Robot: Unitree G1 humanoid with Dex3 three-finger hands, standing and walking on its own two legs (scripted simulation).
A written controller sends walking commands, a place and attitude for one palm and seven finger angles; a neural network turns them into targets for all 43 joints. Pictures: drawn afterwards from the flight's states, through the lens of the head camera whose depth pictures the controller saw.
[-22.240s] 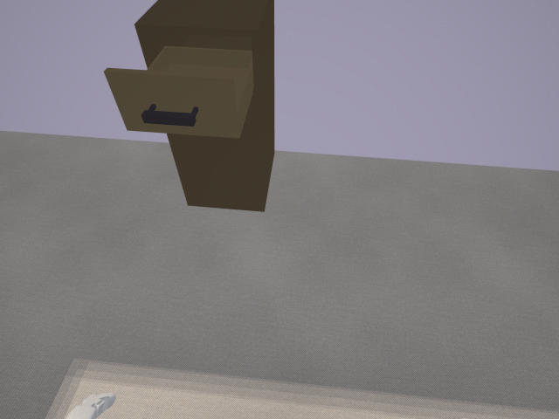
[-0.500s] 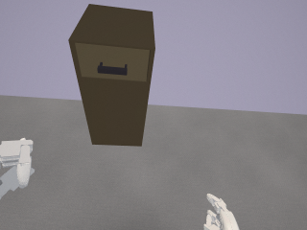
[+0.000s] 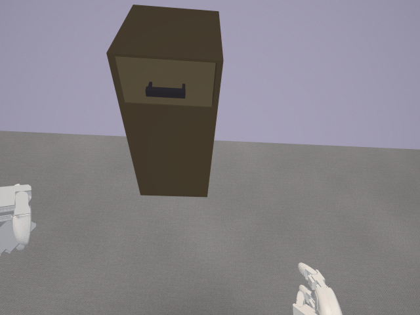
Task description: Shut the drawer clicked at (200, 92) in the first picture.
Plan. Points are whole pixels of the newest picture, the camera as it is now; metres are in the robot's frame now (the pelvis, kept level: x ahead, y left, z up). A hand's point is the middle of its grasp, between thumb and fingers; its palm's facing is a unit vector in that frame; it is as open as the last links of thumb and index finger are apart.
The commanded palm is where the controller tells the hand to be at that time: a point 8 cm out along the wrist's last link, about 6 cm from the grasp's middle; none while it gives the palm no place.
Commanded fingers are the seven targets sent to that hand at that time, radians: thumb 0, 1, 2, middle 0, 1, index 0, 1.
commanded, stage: let the arm hang, fingers relaxed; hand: left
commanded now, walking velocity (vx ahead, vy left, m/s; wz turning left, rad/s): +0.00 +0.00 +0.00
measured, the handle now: (166, 88) +0.82 +0.17 -0.04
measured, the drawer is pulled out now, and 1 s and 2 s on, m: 0.00 0.00 0.00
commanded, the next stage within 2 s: look to check the result in 1.16 s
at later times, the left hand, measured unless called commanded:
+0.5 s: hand out of the picture -0.03 +0.18 -0.18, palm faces +0.10 -0.97 -0.21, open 3.9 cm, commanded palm none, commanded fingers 0.00 0.90 0.90 -0.48 -0.60 -0.48 -0.60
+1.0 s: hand out of the picture +0.01 +0.12 -0.17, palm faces +0.08 -0.99 -0.15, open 7.3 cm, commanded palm none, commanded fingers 0.00 0.90 0.90 -0.20 -0.30 -0.20 -0.30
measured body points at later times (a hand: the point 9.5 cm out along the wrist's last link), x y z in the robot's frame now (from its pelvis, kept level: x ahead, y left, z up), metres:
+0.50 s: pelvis +0.01 -0.02 +0.00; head +0.04 +0.01 +0.45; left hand -0.03 +0.23 -0.16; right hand +0.04 -0.26 -0.14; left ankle +0.07 +0.08 -0.74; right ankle -0.01 -0.12 -0.74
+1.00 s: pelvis +0.03 -0.03 +0.00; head +0.04 -0.03 +0.45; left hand +0.01 +0.17 -0.16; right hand +0.02 -0.23 -0.16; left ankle +0.07 +0.08 -0.74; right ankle -0.01 -0.12 -0.74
